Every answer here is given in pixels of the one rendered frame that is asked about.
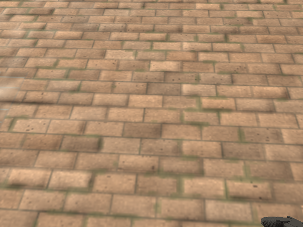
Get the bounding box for robot right hand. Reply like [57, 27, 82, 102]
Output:
[261, 216, 303, 227]

